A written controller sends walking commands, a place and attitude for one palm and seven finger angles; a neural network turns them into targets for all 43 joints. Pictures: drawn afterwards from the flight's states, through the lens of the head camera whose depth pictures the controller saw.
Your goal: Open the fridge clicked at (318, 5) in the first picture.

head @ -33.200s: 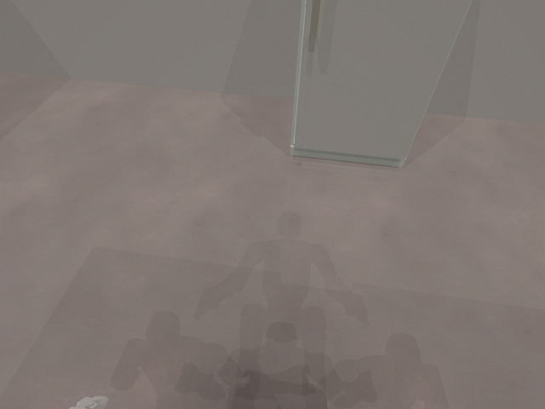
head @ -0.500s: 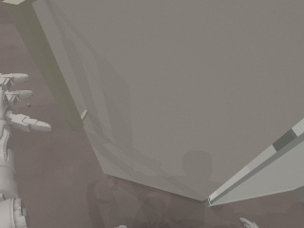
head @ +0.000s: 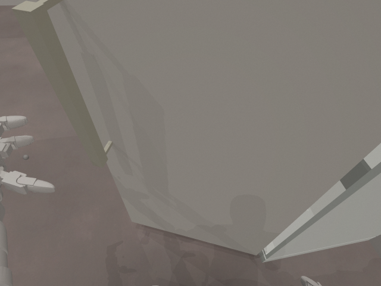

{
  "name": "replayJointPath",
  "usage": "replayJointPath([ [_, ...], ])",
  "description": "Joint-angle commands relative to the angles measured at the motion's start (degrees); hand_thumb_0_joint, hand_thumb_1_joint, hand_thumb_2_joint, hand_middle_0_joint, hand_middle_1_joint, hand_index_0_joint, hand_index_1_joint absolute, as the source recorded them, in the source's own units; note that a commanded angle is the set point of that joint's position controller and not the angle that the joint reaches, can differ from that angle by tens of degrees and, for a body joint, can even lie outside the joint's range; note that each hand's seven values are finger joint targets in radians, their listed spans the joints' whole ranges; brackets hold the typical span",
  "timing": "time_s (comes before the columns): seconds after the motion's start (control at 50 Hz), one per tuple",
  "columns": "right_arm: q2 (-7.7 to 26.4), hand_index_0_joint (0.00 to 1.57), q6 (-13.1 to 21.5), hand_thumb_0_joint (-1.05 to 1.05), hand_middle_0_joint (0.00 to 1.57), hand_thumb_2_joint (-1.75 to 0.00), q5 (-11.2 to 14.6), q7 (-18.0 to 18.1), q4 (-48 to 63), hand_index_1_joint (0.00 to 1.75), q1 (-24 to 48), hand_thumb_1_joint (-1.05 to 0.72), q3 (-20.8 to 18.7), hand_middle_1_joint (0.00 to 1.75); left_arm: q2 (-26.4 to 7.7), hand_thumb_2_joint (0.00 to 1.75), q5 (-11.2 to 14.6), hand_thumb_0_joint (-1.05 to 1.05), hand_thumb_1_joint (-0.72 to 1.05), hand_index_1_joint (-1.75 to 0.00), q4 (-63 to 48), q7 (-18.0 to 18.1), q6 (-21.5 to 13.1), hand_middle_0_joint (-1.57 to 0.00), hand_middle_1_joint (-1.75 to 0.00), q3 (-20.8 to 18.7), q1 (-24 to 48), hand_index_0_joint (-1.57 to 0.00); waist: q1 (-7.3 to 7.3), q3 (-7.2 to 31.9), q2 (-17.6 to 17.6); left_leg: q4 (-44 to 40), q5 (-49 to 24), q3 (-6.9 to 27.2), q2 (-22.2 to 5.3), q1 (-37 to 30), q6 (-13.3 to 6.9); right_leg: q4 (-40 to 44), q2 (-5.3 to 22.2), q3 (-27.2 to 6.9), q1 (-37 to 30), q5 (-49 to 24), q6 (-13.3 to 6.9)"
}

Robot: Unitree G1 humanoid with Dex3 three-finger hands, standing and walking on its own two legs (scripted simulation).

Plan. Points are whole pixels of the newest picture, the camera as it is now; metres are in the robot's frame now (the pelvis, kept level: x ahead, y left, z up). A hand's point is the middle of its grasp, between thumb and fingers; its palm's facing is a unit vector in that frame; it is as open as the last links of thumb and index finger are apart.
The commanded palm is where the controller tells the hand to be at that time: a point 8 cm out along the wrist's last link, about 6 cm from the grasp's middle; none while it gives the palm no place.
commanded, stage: slip the hand off the handle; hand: left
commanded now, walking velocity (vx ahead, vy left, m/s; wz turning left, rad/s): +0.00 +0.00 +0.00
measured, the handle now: (82, 101) +0.43 +0.25 +0.15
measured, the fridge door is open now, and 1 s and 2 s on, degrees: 65 65 65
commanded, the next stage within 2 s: draw the hand back to the body in 0.30 s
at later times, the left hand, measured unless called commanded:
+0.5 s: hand (9, 188) +0.25 +0.33 +0.11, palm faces +0.36 -0.93 -0.10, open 14.7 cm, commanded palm +0.22 +0.36 +0.12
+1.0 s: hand (0, 203) +0.21 +0.31 +0.13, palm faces +0.35 -0.92 -0.19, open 14.4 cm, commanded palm +0.17 +0.33 +0.16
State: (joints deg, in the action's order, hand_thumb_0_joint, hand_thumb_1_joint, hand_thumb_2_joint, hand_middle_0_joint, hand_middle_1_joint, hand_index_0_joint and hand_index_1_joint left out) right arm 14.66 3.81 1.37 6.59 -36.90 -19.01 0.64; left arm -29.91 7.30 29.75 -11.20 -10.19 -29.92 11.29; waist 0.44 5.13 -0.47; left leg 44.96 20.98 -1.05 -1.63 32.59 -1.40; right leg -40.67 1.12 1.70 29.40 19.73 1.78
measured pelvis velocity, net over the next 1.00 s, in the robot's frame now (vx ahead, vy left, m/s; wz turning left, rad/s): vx -0.01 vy -0.01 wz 0.04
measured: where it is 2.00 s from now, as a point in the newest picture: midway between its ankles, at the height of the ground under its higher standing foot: outside the picture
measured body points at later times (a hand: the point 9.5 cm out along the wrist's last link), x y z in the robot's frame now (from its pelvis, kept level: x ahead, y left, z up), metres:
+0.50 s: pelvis +0.00 -0.02 +0.00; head +0.01 -0.01 +0.45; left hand +0.23 +0.38 +0.12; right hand +0.19 -0.25 -0.08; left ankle +0.01 +0.10 -0.71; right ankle +0.00 -0.15 -0.71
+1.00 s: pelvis -0.01 -0.01 +0.01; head -0.02 -0.02 +0.46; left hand +0.19 +0.35 +0.15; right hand +0.18 -0.25 -0.05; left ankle +0.01 +0.10 -0.71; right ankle +0.00 -0.15 -0.71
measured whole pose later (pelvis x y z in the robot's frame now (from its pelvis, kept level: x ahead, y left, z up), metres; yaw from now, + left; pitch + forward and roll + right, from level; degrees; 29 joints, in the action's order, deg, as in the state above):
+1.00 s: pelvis -0.01 -0.01 +0.01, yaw +2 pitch +1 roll -2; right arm 15.0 17.2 2.4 8.4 -37.3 -15.3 2.0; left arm -25.2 14.8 3.5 -13.7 -1.2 -26.7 -8.7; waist -3.8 3.7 -1.8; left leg 39.6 18.6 1.0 -1.1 21.7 -0.3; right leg -36.0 1.4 3.8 18.0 18.6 1.0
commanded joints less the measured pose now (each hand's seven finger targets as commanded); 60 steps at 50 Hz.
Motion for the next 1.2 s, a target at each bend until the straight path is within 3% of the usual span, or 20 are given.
replayJointPath([
  [0.0, 9.01, 0.2, 4.6, 0.0, 0.2, -0.9, 0.06, 1.25, 7.48, 0.3, 3.96, -0.9, -2.84, 0.3, -19.15, 0.2, 1.16, 0.0, -0.55, -1.15, -17.18, 1.7, -2.66, -0.25, -1.15, -4.03, 14.24, -0.25, -0.87, 13.02, -8.7, -9.03, -11.87, 3.69, 0.5, -13.81, 0.35, 4.79, -2.8, 1.97, -1.36, -5.88, -3.06],
  [0.04, 8.54, 0.2, 5.44, 0.0, 0.2, -0.9, 0.23, 1.24, 8.22, 0.3, 4.97, -0.9, -2.62, 0.3, -15.95, 0.2, 1.67, 0.0, -0.55, -1.15, -19.23, 1.43, -2.09, -0.25, -1.15, -1.83, 11.21, -0.25, -1.33, 12.87, -8.41, -9.22, -13.31, 4.05, 0.53, -14.58, 0.6, 4.69, -2.72, 2.22, -1.85, -6.6, -3.11],
  [0.12, 8.2, 0.2, 6.33, 0.0, 0.2, -0.9, 0.29, 1.16, 8.53, 0.3, 5.92, -0.9, -2.63, 0.3, -16.35, 0.2, 2.78, 0.0, -0.55, -1.15, -20.98, 1.32, -0.92, -0.25, -1.15, -4.46, 3.63, -0.25, -2.67, 12.8, -5.93, -8.65, -16.79, 3.07, 0.8, -14.3, 0.65, 4.98, -2.53, 2.25, -4.41, -9.97, -3.04],
  [0.18, 8.03, 0.2, 6.9, 0.0, 0.2, -0.9, 0.58, 1.17, 8.74, 0.3, 7.04, -0.9, -2.31, 0.3, -14.77, 0.2, 3.32, 0.0, -0.55, -1.15, -22.24, 1.02, 0.04, -0.25, -1.15, -3.85, 1.91, -0.25, -2.55, 9.3, -5.8, -9.03, -14.82, 2.92, 0.86, -13.0, 0.7, 5.41, -2.35, 2.38, -3.73, -9.03, -3.04],
  [0.32, 7.78, 0.2, 8.81, 0.0, 0.2, -0.9, 0.41, 1.94, 8.42, 0.3, 8.01, -0.9, -2.04, 0.3, -14.42, 0.2, 3.8, 0.0, -0.55, -1.15, -27.96, -0.2, -0.71, -0.25, -1.15, -2.75, 3.75, -0.25, -1.71, 10.6, -6.95, -8.03, -14.72, 2.47, 1.55, -14.71, 0.4, 5.65, -2.01, 1.79, -4.03, -9.79, -2.92],
  [0.4, 8.19, 0.2, 9.49, 0.0, 0.2, -0.9, 0.64, 2.98, 6.71, 0.3, 8.15, -0.9, -1.79, 0.3, -16.16, 0.2, 3.91, 0.0, -0.55, -1.15, -23.38, -1.25, -1.05, -0.25, -1.15, -3.14, 8.27, -0.25, -0.64, 8.0, -6.12, -7.9, -10.28, 2.35, 1.7, -12.8, 0.16, 6.61, -1.61, 1.18, -2.19, -6.31, -2.66],
  [0.42, 8.77, 0.2, 10.42, 0.0, 0.2, -0.9, 1.77, 3.76, 6.14, 0.3, 8.27, -0.9, -1.19, 0.3, -10.65, 0.2, 12.89, 0.0, -0.55, -1.15, -21.5, -7.25, -1.51, -0.25, -1.15, -1.83, 10.02, -0.25, 1.75, 9.87, -5.24, -8.34, -8.94, 2.86, 1.45, -15.01, 0.41, 8.03, -1.38, 0.84, -5.25, -6.55, -2.92],
  [0.48, 9.16, 0.2, 12.24, 0.0, 0.2, -0.9, 1.8, 4.98, 6.88, 0.3, 9.43, -0.9, -0.67, 0.3, -17.62, 0.2, 16.18, 0.0, -0.55, -1.15, -22.11, -16.27, -1.73, -0.25, -1.15, -5.9, 10.33, -0.25, -0.96, 14.87, -7.34, -7.98, -13.24, 2.82, 1.74, -16.97, -0.38, 7.49, -1.0, -0.35, -10.62, -12.41, -3.31],
  [0.52, 8.87, 0.2, 13.31, 0.0, 0.2, -0.9, 1.99, 4.42, 7.84, 0.3, 9.35, -0.9, -0.41, 0.3, -19.19, 0.2, 16.31, 0.0, -0.55, -1.15, -20.05, -20.64, -0.22, -0.25, -1.15, -6.64, 6.51, -0.25, -1.68, 12.64, -7.53, -8.41, -16.04, 3.28, 1.8, -16.63, -0.56, 7.09, -0.7, -0.01, -11.0, -15.49, -3.28],
  [0.56, 8.75, 0.2, 13.84, 0.0, 0.2, -0.9, 2.07, 3.62, 9.14, 0.3, 9.13, -0.9, -0.48, 0.3, -20.23, 0.2, 16.48, 0.0, -0.55, -1.15, -17.19, -21.0, 2.33, -0.25, -1.15, -9.16, 1.61, -0.25, -3.16, 8.46, -5.31, -9.32, -14.33, 3.33, 1.81, -13.45, -0.45, 7.78, -0.74, 0.4, -9.79, -13.2, -3.05],
  [0.64, 8.53, 0.2, 14.68, 0.0, 0.2, -0.9, 2.43, 1.94, 11.64, 0.3, 9.2, -0.9, -1.08, 0.3, -18.03, 0.2, 18.35, 0.0, -0.55, -1.15, -20.86, -18.42, 5.02, -0.25, -1.15, -11.13, -5.67, -0.25, -4.53, 8.13, -4.3, -9.79, -14.32, 2.82, 1.65, -12.81, -0.17, 8.25, -0.71, 0.84, -10.39, -12.4, -2.68],
  [0.74, 8.49, 0.2, 16.13, 0.0, 0.2, -0.9, 2.65, 1.51, 12.15, 0.3, 8.92, -0.9, -1.64, 0.3, -13.75, 0.2, 18.68, 0.0, -0.55, -1.15, -28.9, -15.74, 5.34, -0.25, -1.15, -8.89, -10.14, -0.25, -3.96, 8.13, -3.9, -9.84, -13.52, 2.45, 1.26, -14.19, -0.3, 8.61, -0.77, 0.66, -9.62, -11.73, -2.26],
  [0.84, 8.31, 0.2, 17.72, 0.0, 0.2, -0.9, 2.91, 2.95, 10.29, 0.3, 9.55, -0.9, -1.21, 0.3, -12.69, 0.24, 17.84, 0.0, -0.48, -1.11, -34.79, -13.71, 5.77, -0.25, -1.11, -6.18, -5.81, -0.25, -2.56, 4.22, -4.8, -11.64, -7.3, 3.64, 0.9, -15.03, -0.47, 10.77, -0.8, 0.36, -7.14, -4.12, -2.18],
  [0.9, 7.9, 0.2, 18.67, 0.0, 0.2, -0.9, 2.57, 3.46, 9.85, 0.3, 10.38, -0.9, -0.81, 0.3, -13.92, 0.29, 16.8, 0.0, -0.37, -1.04, -39.63, -12.4, 5.7, -0.24, -1.04, -6.81, -5.99, -0.24, -3.28, 6.4, -7.29, -12.28, -8.03, 4.03, 0.8, -17.09, -0.47, 10.64, -0.55, 0.53, -8.94, -4.64, -2.5],
  [0.92, 7.72, 0.2, 17.16, 0.0, 0.2, -0.9, 0.03, 1.97, 7.7, 0.3, 9.12, -0.9, -1.12, 0.3, -18.9, 0.31, 5.16, 0.0, -0.33, -1.02, -41.99, -0.05, 4.33, -0.24, -1.02, -5.45, -1.58, -0.24, -4.31, 1.63, -5.35, -13.24, -6.32, 3.74, 1.4, -13.49, -0.67, 14.52, 0.19, -0.83, -8.68, -2.6, -2.8],
  [0.94, 6.98, 0.2, 16.95, 0.0, 0.2, -0.9, 0.07, 1.49, 7.93, 0.3, 9.86, -0.9, -1.08, 0.3, -10.05, 0.32, 3.99, 0.0, -0.3, -1.0, -39.0, 5.51, 4.88, -0.24, -1.0, -0.6, -7.74, -0.24, -2.65, -1.8, -3.19, -14.84, -3.61, 4.14, 0.39, -12.95, 0.01, 14.46, 0.8, 0.12, -7.69, -1.23, -2.77],
  [0.96, 6.8, 0.2, 16.33, 0.0, 0.2, -0.9, 0.32, 1.22, 7.76, 0.3, 10.46, -0.9, -1.2, 0.3, -6.66, 0.34, 2.23, 0.0, -0.26, -0.98, -39.72, 9.07, 5.04, -0.24, -0.98, 1.65, -11.4, -0.24, -3.26, -2.14, -3.69, -15.76, -1.26, 4.12, 0.12, -14.18, -0.02, 14.22, 0.91, 0.19, -7.77, -0.41, -2.71],
  [1.0, 6.73, 0.2, 15.26, 0.0, 0.2, -0.9, 0.01, 0.82, 7.26, 0.3, 10.42, -0.9, -1.48, 0.3, -7.43, 0.37, -0.12, 0.0, -0.19, -0.94, -46.32, 14.19, 4.26, -0.24, -0.94, 1.55, -14.43, -0.24, -3.83, 2.57, -6.99, -16.35, -3.75, 3.46, 0.09, -16.61, -0.16, 13.66, 1.38, 0.14, -12.16, -2.84, -2.99],
  [1.08, 6.62, 0.2, 13.65, 0.0, 0.2, -0.9, -0.47, 0.43, 6.7, 0.3, 11.65, -0.9, -1.51, 0.3, -8.24, 0.44, -2.55, 0.0, -0.04, -0.85, -48.63, 18.76, 3.29, -0.23, -0.85, 0.16, -17.29, -0.23, -4.07, 2.4, -3.74, -17.91, -5.48, 2.97, -0.39, -17.76, -0.42, 13.99, 1.26, 0.33, -14.04, -4.3, -3.05],
  [1.18, 5.98, 0.2, 12.52, 0.0, 0.2, -0.9, -0.61, 0.17, 6.84, 0.3, 12.75, -0.9, -1.4, 0.3, -5.92, 0.53, -3.92, 0.0, 0.14, -0.75, -52.46, 20.04, 2.69, -0.23, -0.75, 2.09, -17.77, -0.23, -4.09, 1.13, -5.23, -19.83, -8.16, 3.27, -0.69, -20.16, -0.1, 14.21, 1.26, 0.63, -15.56, -6.39, -3.21],
])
